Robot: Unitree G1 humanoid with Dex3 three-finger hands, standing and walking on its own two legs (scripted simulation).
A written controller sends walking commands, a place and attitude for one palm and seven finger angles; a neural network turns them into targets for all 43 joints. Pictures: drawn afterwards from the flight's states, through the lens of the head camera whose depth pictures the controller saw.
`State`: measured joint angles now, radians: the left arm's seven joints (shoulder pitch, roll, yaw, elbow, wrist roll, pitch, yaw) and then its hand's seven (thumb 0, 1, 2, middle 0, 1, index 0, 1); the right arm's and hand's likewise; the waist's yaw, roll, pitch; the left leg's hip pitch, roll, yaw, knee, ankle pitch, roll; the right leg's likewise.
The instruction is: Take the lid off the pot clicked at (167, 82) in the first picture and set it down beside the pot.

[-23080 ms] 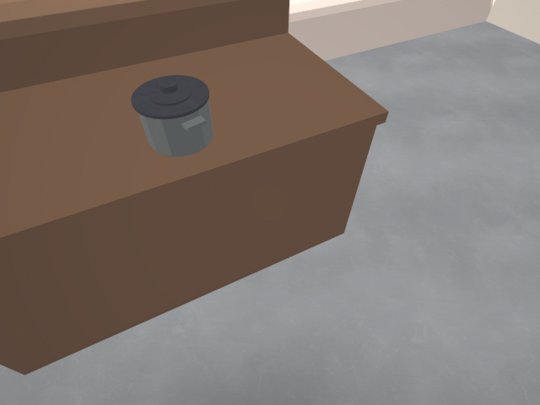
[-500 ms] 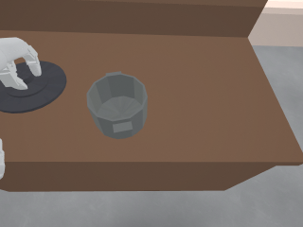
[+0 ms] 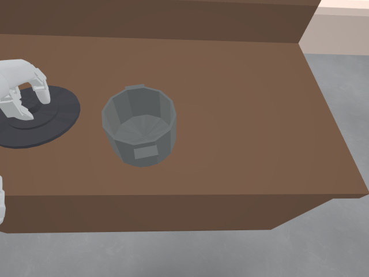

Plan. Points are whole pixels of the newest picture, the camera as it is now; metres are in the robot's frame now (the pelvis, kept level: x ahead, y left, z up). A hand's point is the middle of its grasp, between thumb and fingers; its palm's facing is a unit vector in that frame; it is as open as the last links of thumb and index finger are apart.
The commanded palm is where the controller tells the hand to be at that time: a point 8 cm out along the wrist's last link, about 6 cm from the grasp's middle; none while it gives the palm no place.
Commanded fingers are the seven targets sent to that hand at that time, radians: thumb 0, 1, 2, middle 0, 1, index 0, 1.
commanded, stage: lower the lid onto the table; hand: left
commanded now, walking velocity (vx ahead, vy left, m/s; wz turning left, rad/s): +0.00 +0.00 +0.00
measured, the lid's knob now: (29, 104) +0.46 +0.33 +0.08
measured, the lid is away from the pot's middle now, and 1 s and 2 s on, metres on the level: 0.23 0.24 0.24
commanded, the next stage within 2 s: open the fingers wide in 1.90 s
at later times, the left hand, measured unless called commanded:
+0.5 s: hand (23, 110) +0.45 +0.34 +0.08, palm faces -0.48 -0.08 -0.87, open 7.1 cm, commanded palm +0.49 +0.34 +0.14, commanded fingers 0.00 0.71 0.78 -1.01 -1.03 -0.99 -1.01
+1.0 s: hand (31, 120) +0.45 +0.34 +0.04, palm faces -0.51 -0.07 -0.86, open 7.1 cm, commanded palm +0.51 +0.34 +0.10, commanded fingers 0.00 0.71 0.78 -1.01 -1.03 -0.99 -1.01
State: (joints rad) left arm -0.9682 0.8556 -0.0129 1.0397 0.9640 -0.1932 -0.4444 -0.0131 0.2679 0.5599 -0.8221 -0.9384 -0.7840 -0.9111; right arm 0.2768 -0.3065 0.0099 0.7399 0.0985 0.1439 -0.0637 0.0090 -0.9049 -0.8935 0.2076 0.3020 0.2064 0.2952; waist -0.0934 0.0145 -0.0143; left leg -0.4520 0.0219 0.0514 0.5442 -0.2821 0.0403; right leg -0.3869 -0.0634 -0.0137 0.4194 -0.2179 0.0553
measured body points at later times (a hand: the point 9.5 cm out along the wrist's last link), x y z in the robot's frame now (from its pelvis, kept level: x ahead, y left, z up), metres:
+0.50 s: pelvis +0.00 +0.01 +0.00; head +0.09 +0.03 +0.44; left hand +0.47 +0.34 +0.13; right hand +0.00 -0.29 -0.12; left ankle -0.02 +0.09 -0.74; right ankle -0.02 -0.18 -0.73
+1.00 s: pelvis -0.01 +0.02 -0.01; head +0.10 +0.04 +0.43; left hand +0.47 +0.34 +0.09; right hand -0.01 -0.27 -0.12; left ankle -0.02 +0.09 -0.74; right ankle -0.02 -0.17 -0.73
